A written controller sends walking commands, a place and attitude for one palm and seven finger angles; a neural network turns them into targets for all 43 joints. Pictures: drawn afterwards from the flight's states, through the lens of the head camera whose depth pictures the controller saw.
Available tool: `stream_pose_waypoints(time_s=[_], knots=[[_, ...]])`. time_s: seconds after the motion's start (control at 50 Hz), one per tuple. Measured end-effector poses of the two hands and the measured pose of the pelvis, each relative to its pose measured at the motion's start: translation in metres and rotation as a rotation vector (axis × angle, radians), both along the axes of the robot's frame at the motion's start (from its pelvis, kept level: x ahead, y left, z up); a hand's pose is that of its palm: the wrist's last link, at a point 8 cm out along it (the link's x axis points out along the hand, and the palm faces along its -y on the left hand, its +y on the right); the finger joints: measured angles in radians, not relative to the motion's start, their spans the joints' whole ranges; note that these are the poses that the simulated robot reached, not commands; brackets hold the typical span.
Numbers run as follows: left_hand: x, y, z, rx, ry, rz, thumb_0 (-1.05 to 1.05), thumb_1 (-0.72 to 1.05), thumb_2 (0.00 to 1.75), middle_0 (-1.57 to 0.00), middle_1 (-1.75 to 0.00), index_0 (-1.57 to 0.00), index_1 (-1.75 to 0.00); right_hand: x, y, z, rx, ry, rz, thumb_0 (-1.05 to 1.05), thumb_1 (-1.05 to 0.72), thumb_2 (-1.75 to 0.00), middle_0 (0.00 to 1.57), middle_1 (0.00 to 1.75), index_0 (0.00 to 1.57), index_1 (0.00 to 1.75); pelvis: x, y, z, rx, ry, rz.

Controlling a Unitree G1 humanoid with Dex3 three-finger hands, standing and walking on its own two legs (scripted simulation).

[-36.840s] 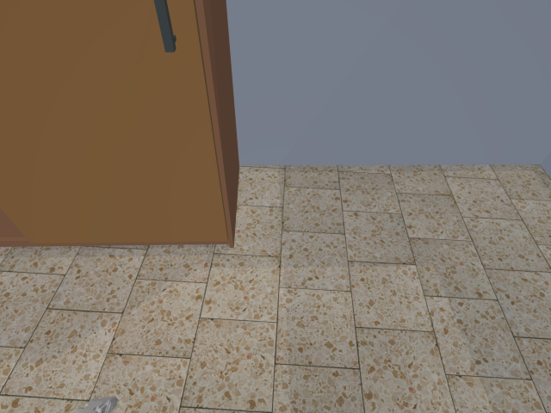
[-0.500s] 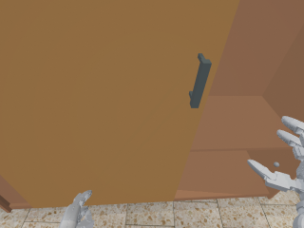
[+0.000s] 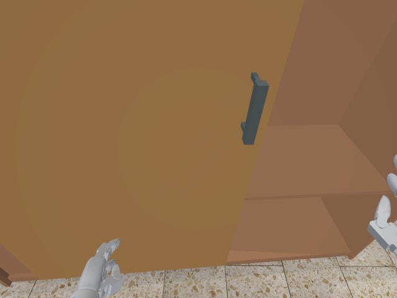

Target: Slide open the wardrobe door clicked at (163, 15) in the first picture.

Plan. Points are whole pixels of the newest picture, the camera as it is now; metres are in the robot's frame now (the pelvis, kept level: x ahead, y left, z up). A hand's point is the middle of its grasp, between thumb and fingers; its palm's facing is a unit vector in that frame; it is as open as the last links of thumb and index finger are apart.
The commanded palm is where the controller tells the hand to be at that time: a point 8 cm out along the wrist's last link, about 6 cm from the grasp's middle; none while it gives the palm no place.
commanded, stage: draw the hand back to the body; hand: right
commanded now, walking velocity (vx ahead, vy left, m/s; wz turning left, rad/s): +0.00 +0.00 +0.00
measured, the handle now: (251, 109) +0.44 -0.12 +0.20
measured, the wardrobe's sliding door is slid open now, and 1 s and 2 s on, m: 0.67 0.67 0.67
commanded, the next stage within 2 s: step back with the hand held close in 0.14 s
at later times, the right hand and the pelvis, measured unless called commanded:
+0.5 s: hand (370, 228) +0.18 -0.26 +0.16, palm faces +0.41 +0.81 -0.43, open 7.4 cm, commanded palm +0.12 -0.30 +0.17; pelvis -0.02 +0.00 +0.00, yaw +1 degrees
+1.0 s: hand out of the picture +0.11 -0.28 +0.15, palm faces +0.45 +0.81 -0.38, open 7.4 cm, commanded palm +0.04 -0.32 +0.17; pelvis -0.10 -0.02 -0.02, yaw +0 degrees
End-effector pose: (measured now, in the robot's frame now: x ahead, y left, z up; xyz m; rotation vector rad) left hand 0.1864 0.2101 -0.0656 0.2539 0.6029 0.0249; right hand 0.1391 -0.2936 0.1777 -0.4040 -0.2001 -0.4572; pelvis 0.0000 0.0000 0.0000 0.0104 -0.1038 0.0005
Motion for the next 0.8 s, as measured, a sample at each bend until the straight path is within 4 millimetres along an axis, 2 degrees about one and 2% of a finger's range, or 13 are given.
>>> stream_pose_waypoints(time_s=[0.26, 0.36, 0.42, 0.52, 0.62, 0.8], knots=[[-0.015, 0.007, -0.006, -0.010, 0.023, 0.022, 0.01, 0.91, 0.90, -0.21, -0.30, -0.20, -0.30, -0.002, 0.007, 0.003, -0.013, 0.003, 0.016, 0.01, -0.89, -0.89, 0.21, 0.30, 0.20, 0.30, -0.005, 0.005, 0.000, 0.000, -0.009, 0.005], [-0.023, 0.015, -0.007, 0.000, 0.053, 0.044, 0.01, 0.91, 0.90, -0.21, -0.30, -0.20, -0.30, -0.001, -0.005, 0.007, -0.065, -0.004, -0.015, 0.01, -0.89, -0.89, 0.21, 0.30, 0.21, 0.30, -0.010, 0.007, 0.000, 0.010, 0.031, 0.001], [-0.029, 0.022, -0.007, 0.019, 0.073, 0.066, 0.01, 0.91, 0.90, -0.21, -0.30, -0.20, -0.30, 0.002, -0.008, 0.004, -0.083, 0.010, -0.011, 0.01, -0.89, -0.90, 0.21, 0.30, 0.20, 0.30, -0.015, 0.005, 0.000, 0.012, 0.060, 0.005], [-0.043, 0.031, -0.007, 0.044, 0.094, 0.123, 0.01, 0.91, 0.90, -0.21, -0.30, -0.20, -0.30, 0.001, 0.001, -0.006, -0.091, 0.063, 0.062, 0.01, -0.90, -0.90, 0.20, 0.30, 0.20, 0.30, -0.024, -0.003, -0.001, 0.005, 0.090, 0.015], [-0.060, 0.032, -0.005, 0.059, 0.103, 0.170, 0.01, 0.91, 0.90, -0.20, -0.30, -0.20, -0.30, -0.010, -0.002, -0.006, -0.133, 0.068, 0.106, 0.01, -0.89, -0.89, 0.21, 0.30, 0.21, 0.30, -0.034, -0.008, -0.004, 0.001, 0.095, 0.019], [-0.086, 0.019, -0.004, 0.062, 0.054, 0.148, 0.01, 0.91, 0.90, -0.21, -0.30, -0.20, -0.30, -0.046, -0.021, 0.000, -0.182, -0.036, 0.053, 0.01, -0.89, -0.89, 0.21, 0.30, 0.21, 0.30, -0.065, -0.013, -0.014, -0.001, 0.077, 0.017]])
